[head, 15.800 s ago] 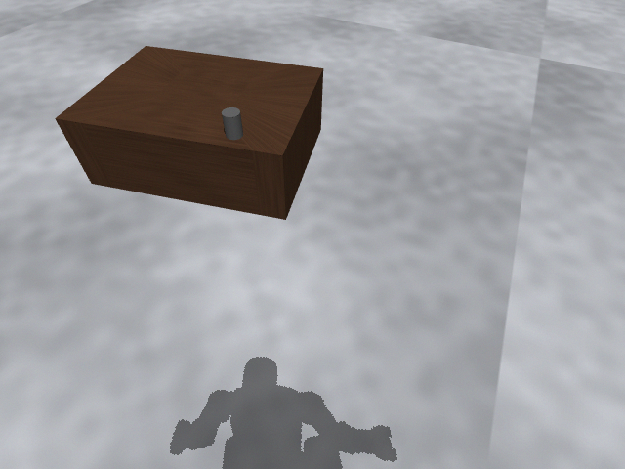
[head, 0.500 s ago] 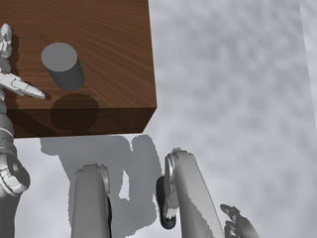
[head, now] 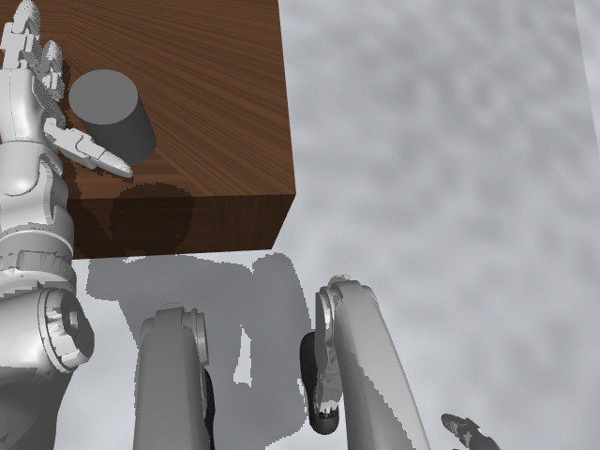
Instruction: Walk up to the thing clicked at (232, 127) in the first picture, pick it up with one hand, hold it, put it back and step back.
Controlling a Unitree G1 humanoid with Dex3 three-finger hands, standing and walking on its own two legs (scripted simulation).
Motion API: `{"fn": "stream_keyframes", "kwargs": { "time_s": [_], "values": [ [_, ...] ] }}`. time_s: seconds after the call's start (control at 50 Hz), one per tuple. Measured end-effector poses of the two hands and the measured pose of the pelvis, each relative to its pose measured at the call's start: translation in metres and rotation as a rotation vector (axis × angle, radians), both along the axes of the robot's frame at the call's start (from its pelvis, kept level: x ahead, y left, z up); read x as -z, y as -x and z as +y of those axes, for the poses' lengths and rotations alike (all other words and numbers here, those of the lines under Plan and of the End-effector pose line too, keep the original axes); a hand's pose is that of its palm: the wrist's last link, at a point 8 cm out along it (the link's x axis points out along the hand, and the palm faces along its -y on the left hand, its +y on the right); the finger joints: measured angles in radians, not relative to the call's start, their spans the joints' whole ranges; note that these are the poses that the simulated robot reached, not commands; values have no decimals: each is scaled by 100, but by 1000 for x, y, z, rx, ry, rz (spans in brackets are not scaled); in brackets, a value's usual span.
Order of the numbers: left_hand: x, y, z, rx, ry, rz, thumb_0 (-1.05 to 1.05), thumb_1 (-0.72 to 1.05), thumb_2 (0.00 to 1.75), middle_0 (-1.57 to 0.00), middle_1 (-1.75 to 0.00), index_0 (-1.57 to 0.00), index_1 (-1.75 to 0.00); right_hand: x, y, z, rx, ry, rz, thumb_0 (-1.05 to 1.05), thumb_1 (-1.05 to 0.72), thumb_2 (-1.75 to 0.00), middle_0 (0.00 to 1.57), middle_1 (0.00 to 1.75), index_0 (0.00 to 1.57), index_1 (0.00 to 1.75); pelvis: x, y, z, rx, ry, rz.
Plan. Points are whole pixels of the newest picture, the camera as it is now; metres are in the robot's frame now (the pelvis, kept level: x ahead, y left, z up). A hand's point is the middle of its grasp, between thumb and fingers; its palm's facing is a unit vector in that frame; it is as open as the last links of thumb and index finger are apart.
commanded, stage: rest palm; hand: left
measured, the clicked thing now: (117, 121) +0.54 +0.17 -0.03
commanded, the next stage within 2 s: close in 0.24 s
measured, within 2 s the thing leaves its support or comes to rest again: leaves its support in 1.56 s
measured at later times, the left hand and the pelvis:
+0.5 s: hand (110, 119) +0.53 +0.17 -0.01, palm faces +0.02 -1.00 -0.03, open 17.1 cm; pelvis +0.00 +0.00 -0.01, yaw +1 degrees
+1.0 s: hand (113, 118) +0.54 +0.17 -0.02, palm faces +0.03 -1.00 -0.03, open 12.3 cm; pelvis +0.00 +0.00 -0.02, yaw +1 degrees
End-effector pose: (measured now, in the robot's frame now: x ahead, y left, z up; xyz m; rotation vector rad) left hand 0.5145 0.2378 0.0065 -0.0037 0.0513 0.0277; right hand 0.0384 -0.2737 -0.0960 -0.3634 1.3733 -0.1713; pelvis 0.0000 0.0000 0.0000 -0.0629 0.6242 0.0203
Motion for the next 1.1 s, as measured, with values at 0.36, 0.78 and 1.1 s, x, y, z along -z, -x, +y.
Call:
{"fn": "stream_keyframes", "kwargs": {
  "time_s": [0.36, 0.78, 1.1],
  "values": [
    [15, 5, -15, 0, -30, -6, -1, -61, 1, -8, -6, -8, -5, 14, -30, 11, -28, -43, -24, 0, -93, -91, 20, 30, 20, 30, 2, -6, 2, -6, -4, 4],
    [20, 5, -20, 2, -36, -12, -1, -48, 24, -43, -39, -44, -37, 21, -19, 9, -22, -33, -5, 0, -94, -90, 20, 30, 20, 30, 12, 0, 3, -8, -4, -7],
    [26, 0, -16, -1, -39, -30, -1, -21, 48, -72, -65, -72, -63, 31, -9, 7, -23, -30, 23, 0, -93, -90, 20, 30, 20, 30, 24, 3, 1, -8, -5, -10]
  ]
}}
